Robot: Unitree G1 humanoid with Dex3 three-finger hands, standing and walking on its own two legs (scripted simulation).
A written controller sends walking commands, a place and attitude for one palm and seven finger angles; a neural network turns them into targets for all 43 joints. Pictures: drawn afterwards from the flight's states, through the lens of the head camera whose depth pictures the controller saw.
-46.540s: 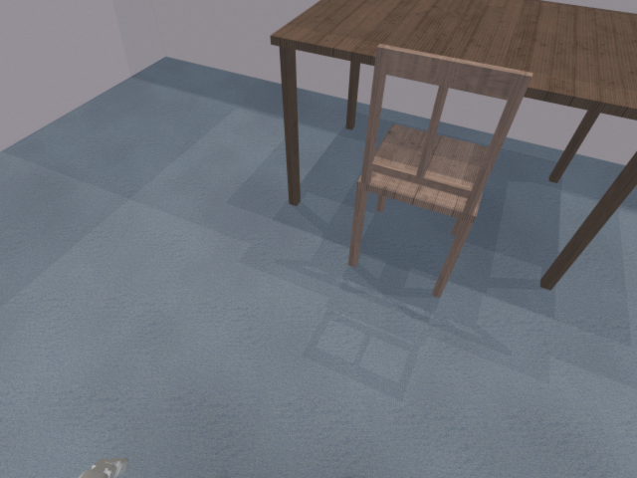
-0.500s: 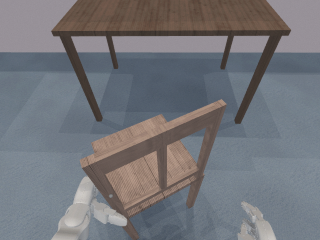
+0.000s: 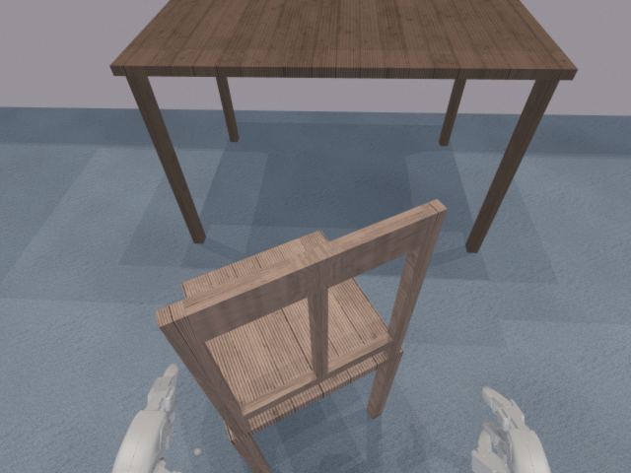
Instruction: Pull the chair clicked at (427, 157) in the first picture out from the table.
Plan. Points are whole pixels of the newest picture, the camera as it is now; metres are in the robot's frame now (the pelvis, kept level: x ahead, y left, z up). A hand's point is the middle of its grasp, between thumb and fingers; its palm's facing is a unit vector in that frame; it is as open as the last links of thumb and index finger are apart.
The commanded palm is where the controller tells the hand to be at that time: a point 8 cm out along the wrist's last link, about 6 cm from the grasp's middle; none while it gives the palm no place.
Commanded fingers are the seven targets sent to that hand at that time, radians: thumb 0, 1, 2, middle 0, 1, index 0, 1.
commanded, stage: draw the fingers out of the gap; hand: left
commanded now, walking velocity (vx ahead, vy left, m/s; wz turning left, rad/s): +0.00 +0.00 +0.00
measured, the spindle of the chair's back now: (319, 336) +0.34 +0.01 -0.07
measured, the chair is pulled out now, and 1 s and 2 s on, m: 0.53 0.53 0.53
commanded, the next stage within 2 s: draw the hand back to the body in 0.32 s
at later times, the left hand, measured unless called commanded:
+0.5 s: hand out of the picture +0.11 +0.15 -0.01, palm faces +0.03 -0.99 -0.10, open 17.5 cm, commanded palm +0.08 +0.21 +0.02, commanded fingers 0.00 -0.55 0.20 0.00 0.00 0.00 0.00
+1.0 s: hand (116, 456) +0.14 +0.19 +0.08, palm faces +0.04 -0.98 -0.19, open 17.2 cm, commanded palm +0.10 +0.26 +0.11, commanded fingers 0.00 -0.22 0.36 -0.05 -0.07 -0.05 -0.07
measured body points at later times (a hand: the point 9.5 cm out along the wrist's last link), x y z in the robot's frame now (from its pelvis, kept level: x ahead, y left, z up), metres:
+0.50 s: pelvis -0.01 +0.01 -0.01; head +0.01 +0.00 +0.44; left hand +0.11 +0.20 +0.00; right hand +0.17 -0.22 -0.08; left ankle -0.02 +0.13 -0.70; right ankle +0.00 -0.11 -0.70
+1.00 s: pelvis -0.02 +0.01 -0.01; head -0.02 +0.00 +0.44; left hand +0.13 +0.25 +0.10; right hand +0.17 -0.21 -0.07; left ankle -0.02 +0.13 -0.70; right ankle +0.00 -0.11 -0.70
